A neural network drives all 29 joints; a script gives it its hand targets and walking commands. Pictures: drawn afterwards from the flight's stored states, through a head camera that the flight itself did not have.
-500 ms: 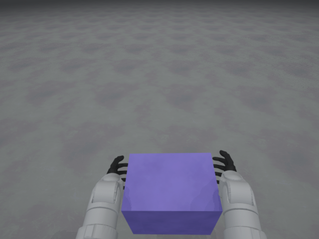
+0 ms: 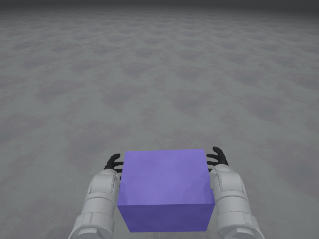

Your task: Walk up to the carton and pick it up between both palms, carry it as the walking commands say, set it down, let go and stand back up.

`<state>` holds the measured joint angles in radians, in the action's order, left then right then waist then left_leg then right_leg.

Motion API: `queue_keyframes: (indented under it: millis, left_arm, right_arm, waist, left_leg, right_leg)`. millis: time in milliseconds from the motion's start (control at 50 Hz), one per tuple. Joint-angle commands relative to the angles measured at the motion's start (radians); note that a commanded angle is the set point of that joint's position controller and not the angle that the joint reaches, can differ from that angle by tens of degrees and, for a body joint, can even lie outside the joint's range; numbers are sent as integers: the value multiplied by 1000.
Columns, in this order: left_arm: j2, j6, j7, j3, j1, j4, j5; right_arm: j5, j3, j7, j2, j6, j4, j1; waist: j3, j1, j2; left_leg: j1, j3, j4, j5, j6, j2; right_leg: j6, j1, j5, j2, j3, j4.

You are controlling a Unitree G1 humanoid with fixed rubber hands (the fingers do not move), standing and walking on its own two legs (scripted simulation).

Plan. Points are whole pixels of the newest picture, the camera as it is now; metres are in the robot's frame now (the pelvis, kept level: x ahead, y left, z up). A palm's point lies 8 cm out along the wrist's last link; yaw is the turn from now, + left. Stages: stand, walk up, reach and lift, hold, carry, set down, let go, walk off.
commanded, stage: reach and lift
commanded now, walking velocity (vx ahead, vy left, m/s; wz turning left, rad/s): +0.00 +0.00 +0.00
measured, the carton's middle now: (166, 191) +0.30 +0.00 -0.04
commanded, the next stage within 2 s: hold in 0.42 s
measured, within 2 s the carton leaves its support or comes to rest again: neither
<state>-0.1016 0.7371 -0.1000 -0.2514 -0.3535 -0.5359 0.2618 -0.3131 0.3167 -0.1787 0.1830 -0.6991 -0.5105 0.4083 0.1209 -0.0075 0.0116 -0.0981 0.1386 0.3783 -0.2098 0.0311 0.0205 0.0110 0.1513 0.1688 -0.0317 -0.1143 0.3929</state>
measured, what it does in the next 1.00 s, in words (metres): stands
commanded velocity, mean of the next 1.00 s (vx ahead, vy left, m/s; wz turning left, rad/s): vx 0.00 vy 0.00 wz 0.00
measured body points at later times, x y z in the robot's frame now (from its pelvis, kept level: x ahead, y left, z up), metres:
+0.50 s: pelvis +0.00 +0.01 +0.00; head -0.09 +0.01 +0.44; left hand +0.29 +0.16 +0.02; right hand +0.29 -0.16 +0.04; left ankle +0.01 +0.14 -0.74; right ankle +0.03 -0.12 -0.74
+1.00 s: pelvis +0.00 +0.01 +0.00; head -0.09 +0.01 +0.44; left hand +0.29 +0.16 +0.02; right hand +0.29 -0.15 +0.05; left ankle +0.00 +0.14 -0.74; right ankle +0.03 -0.12 -0.74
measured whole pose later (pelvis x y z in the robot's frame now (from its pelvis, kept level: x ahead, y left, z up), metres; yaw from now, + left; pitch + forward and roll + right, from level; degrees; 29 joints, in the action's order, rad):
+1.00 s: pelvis +0.00 +0.01 +0.00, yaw +0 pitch -6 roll +0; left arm -0.11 0.75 -0.13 -0.20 -0.29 -0.50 0.24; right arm -0.29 0.28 -0.17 0.17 -0.70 -0.47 0.33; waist 0.13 -0.02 0.01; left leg -0.07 0.13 0.37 -0.21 0.02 0.03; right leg 0.02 0.13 0.17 -0.02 -0.12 0.39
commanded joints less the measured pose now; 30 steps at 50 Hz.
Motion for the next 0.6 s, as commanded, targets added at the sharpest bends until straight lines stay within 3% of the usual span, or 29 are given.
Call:
queue_keyframes:
  millis: [0,60,180,400,440,580]
  left_arm:
    - [-1038,-93,431,469,-781,194,-296]
    - [-1049,-94,425,505,-750,223,-311]
    - [-1065,-91,417,543,-708,253,-325]
    - [-1079,-88,413,551,-690,245,-325]
    - [-1074,-91,413,539,-689,234,-313]
    - [-1070,-90,418,533,-711,219,-311]
  right_arm:
    - [304,-506,512,1055,10,-41,526]
    - [322,-542,512,1050,19,4,511]
    - [335,-581,513,1036,18,53,481]
    - [343,-596,529,1023,15,71,481]
    - [349,-603,535,1025,16,75,505]
    - [331,-574,539,1019,15,45,490]
  waist:
    - [241,-7,-9]
    - [282,-5,-22]
    - [277,-16,-26]
    - [228,-14,-11]
    - [214,2,-17]
    - [203,-9,-14]
  left_leg:
    - [-7,-105,-82,153,-6,89]
    - [11,-101,-79,215,0,88]
    - [28,-92,-84,216,0,86]
    - [13,-84,-93,152,-2,80]
    - [-4,-83,-97,115,-2,77]
    - [-6,-85,-98,83,-7,76]
  right_leg:
    - [12,-150,-152,-59,67,-70]
    - [14,-176,-222,-60,67,-62]
    - [13,-168,-211,-65,69,-65]
    - [8,-133,-133,-67,79,-68]
    - [6,-125,-94,-65,81,-66]
    - [1,-114,-63,-61,77,-70]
